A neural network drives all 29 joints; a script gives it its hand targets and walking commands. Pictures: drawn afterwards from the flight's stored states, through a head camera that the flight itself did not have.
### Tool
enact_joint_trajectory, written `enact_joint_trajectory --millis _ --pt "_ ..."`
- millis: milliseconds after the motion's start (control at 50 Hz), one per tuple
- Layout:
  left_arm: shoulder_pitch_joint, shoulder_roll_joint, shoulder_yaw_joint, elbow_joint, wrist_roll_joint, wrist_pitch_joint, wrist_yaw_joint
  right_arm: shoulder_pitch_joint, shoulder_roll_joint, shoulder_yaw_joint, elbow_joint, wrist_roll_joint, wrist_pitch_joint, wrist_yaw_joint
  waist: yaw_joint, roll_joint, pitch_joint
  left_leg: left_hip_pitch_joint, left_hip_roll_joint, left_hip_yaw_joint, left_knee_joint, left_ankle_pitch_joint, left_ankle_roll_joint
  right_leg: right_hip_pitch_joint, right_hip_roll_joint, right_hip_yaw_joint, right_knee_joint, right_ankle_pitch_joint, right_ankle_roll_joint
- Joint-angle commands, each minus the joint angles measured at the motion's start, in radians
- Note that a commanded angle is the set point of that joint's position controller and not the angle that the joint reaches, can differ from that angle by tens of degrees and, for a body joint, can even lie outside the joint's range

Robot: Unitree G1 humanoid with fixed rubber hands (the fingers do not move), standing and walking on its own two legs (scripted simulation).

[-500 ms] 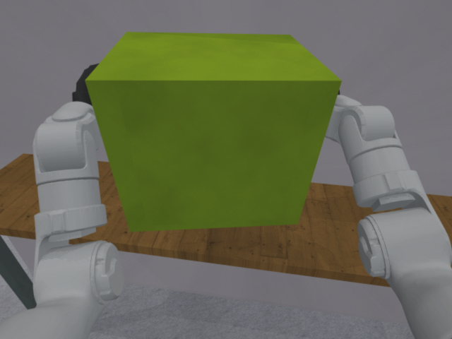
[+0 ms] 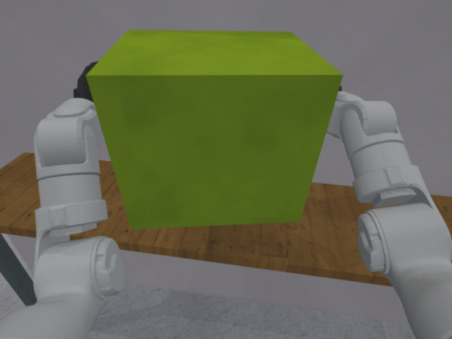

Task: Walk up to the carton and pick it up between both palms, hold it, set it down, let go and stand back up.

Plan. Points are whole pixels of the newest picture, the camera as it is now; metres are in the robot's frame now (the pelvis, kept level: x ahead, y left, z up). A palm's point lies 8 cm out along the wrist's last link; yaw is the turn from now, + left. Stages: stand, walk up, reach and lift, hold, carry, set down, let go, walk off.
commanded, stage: hold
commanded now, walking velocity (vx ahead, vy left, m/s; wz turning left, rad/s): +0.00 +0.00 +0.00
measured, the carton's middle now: (214, 126) +0.37 +0.02 +0.27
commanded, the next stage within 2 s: none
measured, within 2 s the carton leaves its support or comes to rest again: neither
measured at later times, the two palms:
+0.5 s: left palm (89, 109) +0.34 +0.20 +0.31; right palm (328, 106) +0.37 -0.17 +0.31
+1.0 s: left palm (90, 110) +0.34 +0.20 +0.31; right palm (327, 108) +0.37 -0.17 +0.30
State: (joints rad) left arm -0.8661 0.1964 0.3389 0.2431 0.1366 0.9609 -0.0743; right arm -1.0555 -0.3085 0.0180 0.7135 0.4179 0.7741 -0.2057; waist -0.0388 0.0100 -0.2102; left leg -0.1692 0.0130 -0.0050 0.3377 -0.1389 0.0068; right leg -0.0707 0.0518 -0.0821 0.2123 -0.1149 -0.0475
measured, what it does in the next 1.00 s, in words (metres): stands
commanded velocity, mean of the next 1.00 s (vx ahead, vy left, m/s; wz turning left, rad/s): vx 0.00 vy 0.00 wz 0.00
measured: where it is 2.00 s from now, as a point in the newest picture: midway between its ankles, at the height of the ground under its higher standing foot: outside the picture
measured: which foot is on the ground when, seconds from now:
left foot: down 0.00-1.00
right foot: down 0.00-1.00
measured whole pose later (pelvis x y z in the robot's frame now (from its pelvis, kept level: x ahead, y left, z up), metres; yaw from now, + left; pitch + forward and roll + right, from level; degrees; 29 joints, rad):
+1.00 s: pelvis +0.00 +0.00 +0.00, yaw +0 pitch -2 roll -1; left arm -0.84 0.20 0.33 0.21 0.13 0.97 -0.07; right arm -1.03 -0.31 0.03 0.68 0.43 0.78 -0.21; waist -0.04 0.01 -0.21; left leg -0.17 0.01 -0.01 0.34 -0.14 0.01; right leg -0.06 0.05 -0.08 0.20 -0.11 -0.05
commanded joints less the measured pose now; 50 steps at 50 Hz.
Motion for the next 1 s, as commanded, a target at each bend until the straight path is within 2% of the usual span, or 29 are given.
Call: enact_joint_trajectory --millis 0,60,140,200,300,320,360,440,520,580,640,680,760,840,860,900,920,980 --pt "-0.775 -0.406 -0.344 -0.210 -0.207 -0.081 -0.160 -0.777 0.416 0.101 -0.349 0.130 -0.053 0.097 -0.017 0.047 -0.326 0.137 -0.013 -0.060 -0.027 0.160 -0.017 0.054 -0.024 0.093 -0.016 0.184 0.024" --pt "-0.763 -0.407 -0.343 -0.222 -0.206 -0.074 -0.160 -0.771 0.411 0.109 -0.354 0.141 -0.049 0.093 -0.011 0.050 -0.324 0.177 -0.015 -0.060 -0.015 0.195 -0.022 0.052 -0.025 0.093 -0.018 0.195 0.021" --pt "-0.787 -0.407 -0.344 -0.234 -0.215 -0.078 -0.160 -0.786 0.421 0.117 -0.360 0.148 -0.053 0.097 -0.009 0.033 -0.330 0.150 -0.014 -0.059 -0.023 0.157 -0.014 0.061 -0.026 0.094 -0.016 0.174 0.024" --pt "-0.794 -0.397 -0.326 -0.192 -0.202 -0.076 -0.157 -0.795 0.416 0.102 -0.324 0.136 -0.050 0.101 -0.004 0.046 -0.298 0.116 -0.014 -0.060 -0.039 0.096 -0.012 0.054 -0.028 0.089 -0.017 0.127 0.024" --pt "-0.774 -0.403 -0.324 -0.194 -0.205 -0.081 -0.158 -0.795 0.429 0.114 -0.347 0.142 -0.054 0.098 0.001 0.034 -0.323 0.145 -0.016 -0.060 -0.020 0.166 -0.014 0.052 -0.031 0.093 -0.016 0.177 0.028" --pt "-0.784 -0.396 -0.334 -0.219 -0.207 -0.084 -0.158 -0.787 0.426 0.112 -0.342 0.141 -0.053 0.097 -0.010 0.036 -0.328 0.154 -0.014 -0.059 -0.020 0.179 -0.017 0.046 -0.029 0.091 -0.016 0.187 0.026" --pt "-0.757 -0.398 -0.332 -0.231 -0.210 -0.078 -0.163 -0.764 0.433 0.133 -0.372 0.153 -0.052 0.091 0.000 0.022 -0.340 0.174 -0.020 -0.056 -0.007 0.230 -0.012 0.056 -0.035 0.099 -0.013 0.251 0.031" --pt "-0.734 -0.384 -0.324 -0.207 -0.190 -0.061 -0.169 -0.751 0.408 0.114 -0.349 0.147 -0.046 0.089 -0.006 0.045 -0.280 0.160 -0.016 -0.058 -0.019 0.185 -0.015 0.045 -0.035 0.097 -0.023 0.204 0.026" --pt "-0.773 -0.396 -0.315 -0.167 -0.187 -0.075 -0.168 -0.775 0.408 0.085 -0.313 0.128 -0.055 0.096 -0.004 0.049 -0.267 0.093 -0.010 -0.064 -0.042 0.053 -0.013 0.055 -0.028 0.090 -0.013 0.107 0.024" --pt "-0.794 -0.396 -0.327 -0.222 -0.212 -0.094 -0.162 -0.790 0.443 0.117 -0.364 0.134 -0.064 0.095 -0.002 0.012 -0.331 0.148 -0.018 -0.055 -0.025 0.152 -0.010 0.047 -0.034 0.091 -0.019 0.174 0.029" --pt "-0.783 -0.411 -0.357 -0.232 -0.220 -0.091 -0.159 -0.789 0.432 0.121 -0.377 0.144 -0.059 0.089 -0.014 0.044 -0.356 0.177 -0.019 -0.059 -0.009 0.215 -0.019 0.047 -0.025 0.093 -0.016 0.212 0.028" --pt "-0.767 -0.395 -0.334 -0.211 -0.213 -0.084 -0.166 -0.769 0.424 0.121 -0.360 0.145 -0.052 0.086 -0.004 0.039 -0.326 0.169 -0.019 -0.059 -0.009 0.217 -0.018 0.059 -0.031 0.096 -0.017 0.227 0.026" --pt "-0.768 -0.389 -0.337 -0.202 -0.200 -0.072 -0.164 -0.769 0.404 0.096 -0.327 0.134 -0.047 0.087 -0.014 0.054 -0.297 0.140 -0.015 -0.060 -0.029 0.130 -0.018 0.048 -0.029 0.094 -0.025 0.149 0.023" --pt "-0.762 -0.398 -0.341 -0.234 -0.208 -0.075 -0.162 -0.776 0.421 0.118 -0.380 0.143 -0.054 0.088 -0.006 0.038 -0.332 0.152 -0.018 -0.058 -0.015 0.190 -0.014 0.070 -0.031 0.097 -0.016 0.206 0.026" --pt "-0.781 -0.392 -0.335 -0.221 -0.210 -0.075 -0.165 -0.791 0.420 0.112 -0.367 0.137 -0.052 0.088 -0.010 0.036 -0.315 0.158 -0.019 -0.054 -0.014 0.183 -0.017 0.056 -0.029 0.091 -0.020 0.195 0.026" --pt "-0.759 -0.401 -0.357 -0.271 -0.223 -0.075 -0.161 -0.758 0.431 0.129 -0.399 0.157 -0.050 0.084 -0.014 0.043 -0.351 0.187 -0.021 -0.057 -0.006 0.236 -0.016 0.057 -0.031 0.098 -0.017 0.244 0.028" --pt "-0.746 -0.396 -0.343 -0.246 -0.219 -0.071 -0.164 -0.762 0.419 0.124 -0.393 0.154 -0.046 0.083 -0.015 0.039 -0.339 0.200 -0.017 -0.058 -0.005 0.245 -0.017 0.058 -0.030 0.096 -0.019 0.242 0.027" --pt "-0.746 -0.397 -0.331 -0.217 -0.204 -0.065 -0.168 -0.770 0.423 0.121 -0.384 0.146 -0.043 0.086 -0.004 0.028 -0.316 0.166 -0.018 -0.057 -0.013 0.184 -0.015 0.057 -0.029 0.094 -0.024 0.194 0.027"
